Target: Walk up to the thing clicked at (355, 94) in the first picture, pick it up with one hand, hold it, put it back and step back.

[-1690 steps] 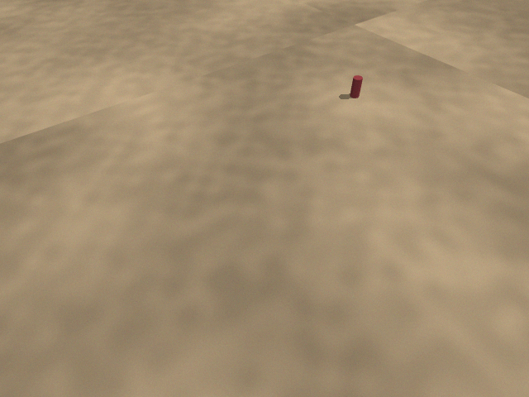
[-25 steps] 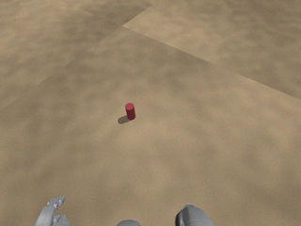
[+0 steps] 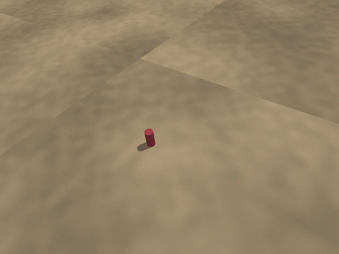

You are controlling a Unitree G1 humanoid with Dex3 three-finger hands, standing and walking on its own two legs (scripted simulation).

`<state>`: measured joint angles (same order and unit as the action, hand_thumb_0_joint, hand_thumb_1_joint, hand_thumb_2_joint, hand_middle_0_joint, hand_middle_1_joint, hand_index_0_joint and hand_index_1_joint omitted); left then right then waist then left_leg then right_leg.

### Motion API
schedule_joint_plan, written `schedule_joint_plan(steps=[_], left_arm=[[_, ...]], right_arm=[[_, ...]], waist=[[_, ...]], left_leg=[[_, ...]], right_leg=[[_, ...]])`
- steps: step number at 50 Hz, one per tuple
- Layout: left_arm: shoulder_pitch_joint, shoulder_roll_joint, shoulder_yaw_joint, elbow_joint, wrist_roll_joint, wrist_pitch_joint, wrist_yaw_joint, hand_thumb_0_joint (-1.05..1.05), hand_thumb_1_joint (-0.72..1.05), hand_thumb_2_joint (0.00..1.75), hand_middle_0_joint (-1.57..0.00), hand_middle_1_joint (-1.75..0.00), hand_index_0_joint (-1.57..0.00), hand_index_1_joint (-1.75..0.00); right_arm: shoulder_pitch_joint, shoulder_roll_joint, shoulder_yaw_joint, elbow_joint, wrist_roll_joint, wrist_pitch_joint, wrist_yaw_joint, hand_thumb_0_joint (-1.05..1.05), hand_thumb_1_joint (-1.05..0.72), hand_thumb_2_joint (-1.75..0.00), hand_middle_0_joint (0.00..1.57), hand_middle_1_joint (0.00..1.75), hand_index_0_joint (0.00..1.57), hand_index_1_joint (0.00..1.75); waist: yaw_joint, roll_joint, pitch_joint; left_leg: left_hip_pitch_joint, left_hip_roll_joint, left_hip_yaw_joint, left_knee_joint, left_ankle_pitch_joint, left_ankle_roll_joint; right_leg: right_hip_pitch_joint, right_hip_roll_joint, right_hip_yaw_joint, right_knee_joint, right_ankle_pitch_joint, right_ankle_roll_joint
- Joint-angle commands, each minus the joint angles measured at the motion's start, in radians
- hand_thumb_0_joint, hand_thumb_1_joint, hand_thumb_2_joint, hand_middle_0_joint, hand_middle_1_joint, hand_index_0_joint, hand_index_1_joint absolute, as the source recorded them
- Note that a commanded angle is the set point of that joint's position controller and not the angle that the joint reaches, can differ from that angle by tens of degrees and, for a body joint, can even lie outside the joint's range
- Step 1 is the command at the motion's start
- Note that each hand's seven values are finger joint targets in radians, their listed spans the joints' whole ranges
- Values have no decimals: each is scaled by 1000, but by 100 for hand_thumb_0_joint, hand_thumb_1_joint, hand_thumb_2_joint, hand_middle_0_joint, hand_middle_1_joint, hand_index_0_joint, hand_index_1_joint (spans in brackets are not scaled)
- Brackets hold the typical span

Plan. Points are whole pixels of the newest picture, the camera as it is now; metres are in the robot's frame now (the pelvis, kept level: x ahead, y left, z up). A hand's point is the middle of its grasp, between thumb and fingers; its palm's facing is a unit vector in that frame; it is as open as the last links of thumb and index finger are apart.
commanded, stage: step back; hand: left
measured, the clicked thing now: (149, 137) +1.01 +0.27 -0.69
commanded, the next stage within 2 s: stand in 0.86 s
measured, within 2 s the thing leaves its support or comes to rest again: neither
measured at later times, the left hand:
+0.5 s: hand out of the picture +0.11 +0.26 -0.14, palm faces +0.05 -0.93 -0.37, open 7.4 cm
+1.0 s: hand out of the picture +0.13 +0.27 -0.14, palm faces +0.04 -0.94 -0.34, open 7.4 cm
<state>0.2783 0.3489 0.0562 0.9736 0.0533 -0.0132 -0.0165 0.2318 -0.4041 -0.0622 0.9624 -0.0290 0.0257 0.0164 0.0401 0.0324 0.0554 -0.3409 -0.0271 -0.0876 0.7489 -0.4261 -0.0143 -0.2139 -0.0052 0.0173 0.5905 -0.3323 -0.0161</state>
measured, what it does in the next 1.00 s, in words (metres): steps on the spot: left foot, then left foot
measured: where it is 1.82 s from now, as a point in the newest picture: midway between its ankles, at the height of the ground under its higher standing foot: outside the picture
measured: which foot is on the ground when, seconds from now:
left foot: up 0.00-0.02, down 0.04-0.34, up 0.36-0.56, down 0.58-1.00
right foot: down 0.00-1.00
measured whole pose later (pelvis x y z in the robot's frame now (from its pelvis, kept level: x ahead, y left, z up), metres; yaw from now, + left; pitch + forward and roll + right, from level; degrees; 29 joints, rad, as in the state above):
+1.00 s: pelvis +0.06 +0.01 +0.01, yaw +2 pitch -3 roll +0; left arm 0.08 0.36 0.00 1.11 0.01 -0.02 -0.01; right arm 0.02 -0.33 -0.01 1.09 -0.01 -0.02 0.00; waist 0.02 0.00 0.08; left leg -0.18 0.02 0.01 0.43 -0.20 -0.01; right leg -0.10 -0.03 -0.04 0.41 -0.25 0.02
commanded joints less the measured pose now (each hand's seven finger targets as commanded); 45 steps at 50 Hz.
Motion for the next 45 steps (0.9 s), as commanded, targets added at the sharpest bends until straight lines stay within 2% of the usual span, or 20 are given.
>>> schedule_joint_plan(steps=[1,2,3,4,5,7,12,15,16,17,18,21,24,27,29,30,31,34,36,45], left_arm=[[-120,288,66,-98,-12,-19,15,0,90,90,-20,-30,-20,-30],[-100,260,49,-94,-12,-13,12,0,90,90,-20,-30,-20,-30],[-83,219,33,-95,-18,-9,11,0,90,90,-20,-30,-20,-30],[-119,181,26,-98,-36,-8,8,0,90,90,-20,-30,-20,-30],[-157,255,51,-94,-29,-8,15,0,90,90,-20,-30,-20,-30],[-124,240,48,-86,-35,-15,12,0,90,90,-20,-30,-20,-30],[-83,221,54,-45,-32,-23,0,0,90,90,-20,-30,-20,-30],[-25,213,57,-7,-23,-35,18,0,90,90,-20,-30,-20,-30],[-9,258,71,-7,-12,-42,27,0,90,90,-20,-30,-20,-30],[-21,350,87,-12,-8,-45,29,0,90,90,-20,-30,-20,-30],[-102,365,90,-47,-7,-46,25,0,90,90,-20,-30,-20,-30],[-153,281,68,-61,-24,-58,31,0,90,90,-20,-30,-20,-30],[-174,278,57,-54,-24,-53,24,0,90,90,-20,-30,-20,-30],[-193,258,40,-56,-39,-31,23,0,90,90,-20,-30,-20,-30],[-180,193,14,-67,-51,-22,23,0,90,90,-20,-30,-20,-30],[-160,192,15,-47,-66,-11,23,0,90,90,-20,-30,-20,-30],[-178,211,22,-25,-58,-9,27,0,90,90,-20,-30,-20,-30],[-170,223,20,5,-46,-27,28,0,90,90,-20,-30,-20,-30],[-183,244,24,16,-50,-30,27,0,90,90,-20,-30,-20,-30],[-213,197,-9,76,-53,-24,29,0,90,90,-20,-30,-20,-30]], right_arm=[[-33,-146,-43,-66,-2,-59,-3,0,-90,-90,20,30,20,30],[-17,-157,-52,-56,-6,-66,-8,0,-90,-90,20,30,20,30],[12,-189,-64,-51,-13,-73,-12,0,-90,-90,20,30,20,30],[42,-254,-74,-47,-14,-78,-13,0,-90,-90,20,30,20,30],[62,-293,-84,-52,-11,-80,-12,0,-90,-90,20,30,20,30],[13,-242,-68,-64,-12,-90,-17,0,-90,-90,20,30,20,30],[-32,-227,-62,-74,-12,-72,-13,0,-90,-90,20,30,20,30],[-83,-159,-33,-86,8,-48,-13,0,-90,-90,20,30,20,30],[-63,-105,-14,-95,15,-47,-16,0,-90,-90,20,30,20,30],[-63,-83,-11,-95,13,-44,-24,0,-90,-90,20,30,20,30],[-48,-162,-33,-70,4,-43,-34,0,-90,-90,20,30,20,30],[12,-146,-28,-21,11,-54,-29,0,-90,-90,20,30,20,30],[15,-128,-22,-4,5,-60,-18,0,-90,-90,20,30,20,30],[17,-119,-27,19,-1,-67,-23,0,-90,-90,20,30,20,30],[-3,-180,-39,12,-11,-75,-35,0,-90,-90,20,30,20,30],[-84,-224,-36,-12,1,-76,-33,0,-90,-90,20,30,20,30],[-110,-236,-39,-5,3,-71,-30,0,-90,-90,20,30,20,30],[-157,-175,-14,12,8,-64,-29,0,-90,-90,20,30,20,30],[-154,-155,-8,29,11,-63,-30,0,-90,-90,20,30,20,30],[-199,-160,6,72,23,-69,-25,0,-90,-90,20,30,20,30]], waist=[[-22,-178,24],[-30,-142,1],[-50,-40,-27],[-69,114,-38],[-86,60,8],[-48,30,20],[-41,158,-7],[24,60,-44],[35,-76,-65],[42,-239,-36],[15,-168,28],[-17,-115,28],[-19,-191,-22],[-50,-150,-51],[-37,21,-110],[-7,60,-109],[-16,54,-80],[-3,50,-88],[-22,23,-110],[-34,9,-124]], left_leg=[[105,-10,88,-296,72,16],[215,-17,63,-329,88,32],[320,89,-116,-385,9,67],[297,266,-442,-508,-292,160],[201,345,-531,-551,-380,235],[204,300,-417,-510,-181,229],[35,217,-211,-455,-58,180],[-108,144,-97,-262,-3,105],[-212,69,-64,-119,-14,60],[-279,-43,-8,54,-125,32],[-205,26,-39,150,-147,19],[-157,55,-46,103,-41,20],[-16,45,62,-53,3,20],[154,24,108,-303,261,27],[226,202,-111,-360,442,78],[128,289,-218,-375,359,165],[50,295,-211,-372,320,188],[54,182,-65,-307,403,81],[105,143,-10,-284,430,55],[245,177,-25,-350,630,59]], right_leg=[[-74,-199,213,-230,-206,-124],[-135,-165,161,-162,-168,-101],[-258,-106,94,-48,-171,-65],[-352,7,-11,153,-201,-11],[-343,-16,24,267,-238,-13],[-340,-48,68,301,-166,-14],[-92,-8,-37,92,-104,-3],[176,22,-52,-173,59,-13],[259,-93,156,-242,-35,-42],[164,-316,477,-380,-324,-136],[18,-417,544,-379,-339,-225],[40,-305,304,-295,15,-176],[6,-249,153,-223,255,-142],[-41,-191,61,-84,384,-88],[-90,-103,7,30,251,-19],[-46,-26,-22,39,-3,3],[27,-31,-13,-5,-71,-5],[100,-85,25,-124,167,-22],[100,-119,51,-133,282,-31],[114,-109,24,-208,365,7]])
